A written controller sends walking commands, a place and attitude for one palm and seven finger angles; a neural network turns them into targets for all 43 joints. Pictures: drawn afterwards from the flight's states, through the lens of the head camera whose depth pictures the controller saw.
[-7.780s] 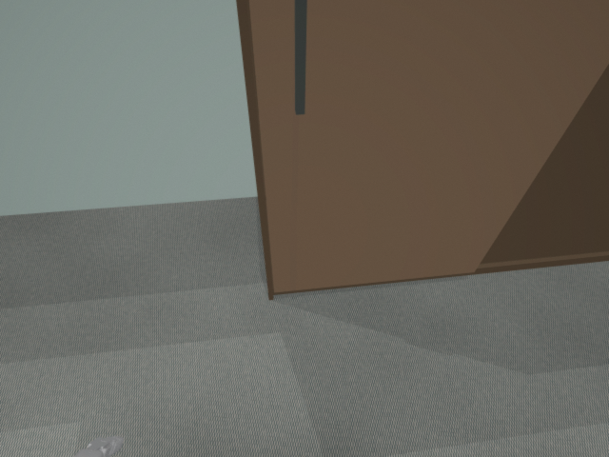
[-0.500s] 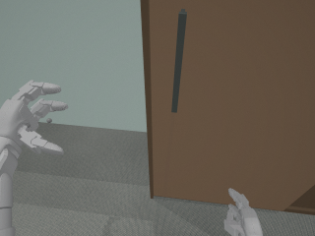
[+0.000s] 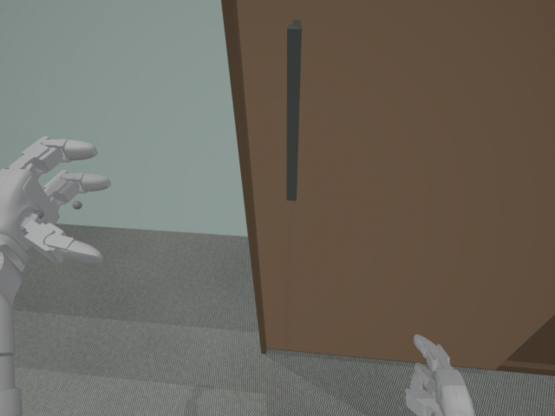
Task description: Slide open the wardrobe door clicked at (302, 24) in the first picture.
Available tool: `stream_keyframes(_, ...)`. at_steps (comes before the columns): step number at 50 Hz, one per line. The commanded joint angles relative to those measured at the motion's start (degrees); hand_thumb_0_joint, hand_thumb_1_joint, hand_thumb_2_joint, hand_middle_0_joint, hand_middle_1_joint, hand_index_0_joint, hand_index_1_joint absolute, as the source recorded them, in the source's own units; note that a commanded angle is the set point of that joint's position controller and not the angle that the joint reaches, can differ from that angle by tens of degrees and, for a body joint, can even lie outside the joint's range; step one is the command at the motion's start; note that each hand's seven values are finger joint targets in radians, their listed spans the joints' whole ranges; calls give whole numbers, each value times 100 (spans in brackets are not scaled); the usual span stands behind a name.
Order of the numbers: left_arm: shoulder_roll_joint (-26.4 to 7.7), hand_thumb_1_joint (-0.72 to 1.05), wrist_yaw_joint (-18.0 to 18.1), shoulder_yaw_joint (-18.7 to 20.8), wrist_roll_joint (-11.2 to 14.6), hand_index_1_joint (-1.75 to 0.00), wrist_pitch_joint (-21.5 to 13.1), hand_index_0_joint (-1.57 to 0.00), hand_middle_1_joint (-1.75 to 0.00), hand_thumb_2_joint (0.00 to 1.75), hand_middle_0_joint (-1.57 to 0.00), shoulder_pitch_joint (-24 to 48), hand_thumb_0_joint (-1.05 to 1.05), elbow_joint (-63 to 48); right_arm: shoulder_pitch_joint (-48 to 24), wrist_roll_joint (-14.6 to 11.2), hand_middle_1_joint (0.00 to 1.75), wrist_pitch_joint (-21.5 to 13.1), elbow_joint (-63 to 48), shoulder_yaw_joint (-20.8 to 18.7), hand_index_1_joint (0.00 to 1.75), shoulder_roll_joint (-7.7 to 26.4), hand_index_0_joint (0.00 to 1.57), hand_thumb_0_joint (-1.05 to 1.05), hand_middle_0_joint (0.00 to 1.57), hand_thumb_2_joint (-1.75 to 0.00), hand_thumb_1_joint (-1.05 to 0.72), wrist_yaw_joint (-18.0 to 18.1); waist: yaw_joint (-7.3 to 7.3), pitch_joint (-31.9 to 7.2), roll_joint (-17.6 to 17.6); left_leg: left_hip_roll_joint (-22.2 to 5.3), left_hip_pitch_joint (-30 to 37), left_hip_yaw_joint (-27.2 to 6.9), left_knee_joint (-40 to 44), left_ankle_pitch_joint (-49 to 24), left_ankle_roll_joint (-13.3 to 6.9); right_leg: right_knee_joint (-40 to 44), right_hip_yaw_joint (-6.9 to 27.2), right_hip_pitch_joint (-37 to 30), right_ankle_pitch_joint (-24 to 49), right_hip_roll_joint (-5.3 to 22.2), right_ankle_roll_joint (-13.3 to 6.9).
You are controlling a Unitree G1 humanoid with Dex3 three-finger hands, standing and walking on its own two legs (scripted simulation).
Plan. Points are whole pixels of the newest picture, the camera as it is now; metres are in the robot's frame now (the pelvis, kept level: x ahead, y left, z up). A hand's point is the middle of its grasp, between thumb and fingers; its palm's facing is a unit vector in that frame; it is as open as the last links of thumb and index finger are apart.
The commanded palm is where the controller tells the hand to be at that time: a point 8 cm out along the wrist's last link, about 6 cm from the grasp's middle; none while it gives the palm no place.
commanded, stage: raise the hand with hooked fingers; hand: left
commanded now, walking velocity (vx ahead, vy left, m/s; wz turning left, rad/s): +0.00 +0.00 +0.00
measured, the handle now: (293, 122) +0.51 +0.04 +0.21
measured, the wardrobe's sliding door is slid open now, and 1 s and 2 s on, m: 0.00 0.00 0.00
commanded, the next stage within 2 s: move the hooked fingers beside the handle in 0.08 s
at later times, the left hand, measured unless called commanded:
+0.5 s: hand (123, 188) +0.32 +0.24 +0.21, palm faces +0.07 -1.00 -0.06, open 14.0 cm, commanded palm +0.28 +0.28 +0.21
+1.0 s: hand (177, 169) +0.37 +0.19 +0.20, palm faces +0.02 -1.00 -0.01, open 14.0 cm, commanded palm +0.35 +0.23 +0.21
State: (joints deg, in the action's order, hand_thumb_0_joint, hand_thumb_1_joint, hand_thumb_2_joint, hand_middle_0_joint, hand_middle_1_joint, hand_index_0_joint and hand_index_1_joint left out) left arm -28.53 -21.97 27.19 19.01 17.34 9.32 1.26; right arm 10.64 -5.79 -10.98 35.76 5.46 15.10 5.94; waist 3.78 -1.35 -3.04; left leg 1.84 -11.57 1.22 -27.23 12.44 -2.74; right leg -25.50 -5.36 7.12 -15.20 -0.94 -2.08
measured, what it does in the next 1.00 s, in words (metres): stands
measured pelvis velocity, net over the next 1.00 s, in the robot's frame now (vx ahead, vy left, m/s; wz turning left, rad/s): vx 0.01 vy -0.01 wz -0.02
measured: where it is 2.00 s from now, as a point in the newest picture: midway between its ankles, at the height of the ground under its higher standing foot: outside the picture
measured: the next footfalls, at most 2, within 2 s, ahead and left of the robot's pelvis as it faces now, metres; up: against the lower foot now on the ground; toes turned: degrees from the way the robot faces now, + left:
none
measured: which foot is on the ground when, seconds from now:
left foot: down 0.00-1.00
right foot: down 0.00-1.00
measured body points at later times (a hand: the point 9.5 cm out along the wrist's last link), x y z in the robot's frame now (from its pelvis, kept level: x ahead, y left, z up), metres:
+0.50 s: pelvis +0.01 -0.02 +0.00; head -0.02 -0.04 +0.45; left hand +0.31 +0.30 +0.21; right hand +0.21 -0.24 -0.07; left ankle +0.03 +0.09 -0.74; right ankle -0.01 -0.09 -0.74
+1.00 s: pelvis +0.01 -0.01 +0.00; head +0.00 -0.02 +0.45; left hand +0.36 +0.24 +0.20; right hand +0.20 -0.23 -0.08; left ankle +0.03 +0.09 -0.74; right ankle -0.01 -0.09 -0.74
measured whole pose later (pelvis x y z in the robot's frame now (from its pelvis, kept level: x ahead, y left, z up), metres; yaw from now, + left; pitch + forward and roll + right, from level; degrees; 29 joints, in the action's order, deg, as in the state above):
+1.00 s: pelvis +0.01 -0.01 +0.00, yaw -1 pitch -1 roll +0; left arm -20.1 -11.7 15.6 15.1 18.3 23.2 10.1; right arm 10.0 -5.7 -5.7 36.4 4.9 13.8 4.9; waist 2.0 -1.9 -2.5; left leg 1.5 -12.2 2.0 -26.7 13.3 -2.3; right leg -25.6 -4.4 8.4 -16.1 -1.3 -2.4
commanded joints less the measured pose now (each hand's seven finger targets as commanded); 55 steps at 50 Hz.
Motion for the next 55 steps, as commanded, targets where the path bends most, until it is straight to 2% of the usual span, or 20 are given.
stream_keyframes(1,-1620,-50,-29,475,145,-120,-338,-30,-120,30,-30,1710,0,-998,-923,-23,30,-367,-969,-294,30,643,20,0,20,-90,-90,51,-56,-872,-75,-186,828,-495,284,-689,64,485,334,494,887,86,45)
stream_keyframes(4,-1683,-50,-69,527,152,-120,-370,-30,-120,30,-30,1844,0,-1188,-975,-40,30,-357,-1001,-295,30,640,20,0,20,-90,-90,43,-67,-1043,-325,-140,885,-455,244,-836,59,403,316,439,1095,94,58)
stream_keyframes(9,-1715,-50,-46,614,176,-120,-388,-30,-120,30,-30,1723,0,-1016,-962,-40,30,-340,-988,-300,30,644,20,0,20,-90,-90,34,-51,-999,-75,-123,799,-430,197,-887,31,390,320,435,1226,96,99)
stream_keyframes(10,-1624,-50,-39,548,178,-120,-372,-30,-120,30,-30,1763,0,-975,-980,-44,30,-347,-991,-299,30,629,20,0,20,-90,-90,35,-55,-996,-243,-112,815,-415,179,-867,35,383,338,486,1210,106,95)
stream_keyframes(12,-1497,-50,-20,352,174,-120,-346,-30,-120,30,-30,1980,0,-704,-946,-51,30,-318,-913,-299,30,641,20,0,20,-90,-90,40,-150,-801,37,-130,697,-411,148,-713,17,458,415,589,1111,131,135)
stream_keyframes(15,-1461,-50,20,156,95,-120,-417,-30,-120,30,-30,2501,0,-674,-970,-69,30,-320,-922,-314,30,647,20,0,20,-90,-90,75,-199,-892,-82,-103,738,-424,138,-586,-3,457,448,642,929,145,143)
stream_keyframes(17,-1637,-50,67,288,55,-120,-448,-30,-120,30,-30,2588,0,-687,-991,-55,30,-300,-918,-315,30,632,20,0,20,-90,-90,65,-144,-1053,-197,-113,697,-398,80,-695,7,441,573,439,1105,206,133)
stream_keyframes(20,-1543,-50,106,168,6,-120,-507,-30,-120,30,-30,2850,0,-377,-949,-62,30,-265,-895,-308,30,619,20,0,20,-90,-90,81,-185,-1050,-87,-100,702,-390,93,-701,-5,424,520,465,1139,177,142)
stream_keyframes(24,-1564,-50,176,300,-3,-120,-521,-30,-120,30,-30,2642,0,-361,-932,-45,30,-229,-960,-322,30,602,20,0,20,-90,-90,31,-61,-1335,-35,-98,692,-362,74,-977,1,300,508,201,1572,199,136)
stream_keyframes(31,-1289,-50,385,54,-66,-120,-398,-30,-120,30,-30,2722,0,-561,-936,-50,30,-119,-1018,-342,30,587,20,0,20,-90,-90,-51,-60,-1241,-52,-134,708,-303,62,-1120,4,282,506,282,1740,181,138)
stream_keyframes(34,-980,-50,525,-213,-103,-120,-369,-30,-120,30,-30,3023,0,-584,-910,-60,30,-70,-1004,-343,30,562,20,0,20,-90,-90,-28,-172,-1251,-37,-121,795,-310,115,-1021,-4,293,426,435,1543,130,127)
stream_keyframes(36,-1114,-50,619,-130,-133,-120,-380,-30,-120,30,-30,3002,0,-478,-878,-37,30,-36,-954,-354,30,582,20,0,20,-90,-90,-25,-133,-1194,166,-153,733,-308,118,-988,-13,353,485,383,1496,138,139)
stream_keyframes(39,-697,-50,724,-552,-202,-120,-407,-30,-120,30,-30,3470,0,-666,-895,-42,30,-2,-945,-339,30,542,20,0,20,-90,-90,-17,-231,-1304,-198,-131,922,-335,172,-1019,8,309,422,450,1446,121,89)
stream_keyframes(44,-468,-50,948,-672,-250,-120,-330,-30,-120,30,-30,3487,0,-457,-851,-10,30,96,-887,-344,30,527,20,0,20,-90,-90,-30,-212,-1355,70,-146,956,-353,216,-1124,15,326,394,393,1530,93,77)
stream_keyframes(46,-563,-50,1045,-612,-300,-120,-271,-30,-120,30,-30,3408,0,-277,-822,8,30,172,-843,-352,30,551,20,0,20,-90,-90,-49,-165,-1311,262,-165,869,-336,236,-1129,8,367,408,338,1522,89,84)
stream_keyframes(49,-271,-50,1195,-926,-379,-120,-226,-30,-120,30,-30,3873,0,-240,-842,-9,30,265,-829,-342,30,527,20,0,20,-90,-90,-49,-279,-1238,44,-176,920,-338,282,-1061,31,379,388,455,1394,82,70)
stream_keyframes(50,-148,-50,1251,-1061,-399,-120,-256,-30,-120,30,-30,4126,0,-369,-825,-1,30,272,-830,-344,30,518,20,0,20,-90,-90,-55,-314,-1344,-90,-178,1030,-362,290,-1102,44,363,380,466,1387,77,54)
stream_keyframes(51,-158,-50,1307,-1028,-405,-120,-276,-30,-120,30,-30,4074,0,-374,-820,22,30,279,-836,-356,30,516,20,0,20,-90,-90,-65,-262,-1411,159,-197,1018,-374,271,-1178,29,370,387,385,1457,68,55)
stream_keyframes(53,-52,-50,1398,-1111,-436,-120,-296,-30,-120,30,-30,4297,0,-342,-789,39,30,326,-810,-349,30,513,20,0,20,-90,-90,-66,-293,-1484,15,-192,1093,-370,294,-1322,47,341,380,348,1574,70,39)
stream_keyframes(55,-69,-50,1505,-1048,-479,-120,-306,-30,-120,30,-30,4260,0,-208,-741,54,30,378,-778,-366,30,517,20,0,20,-90,-90,-79,-271,-1574,155,-203,1134,-366,291,-1471,63,314,363,275,1688,61,34)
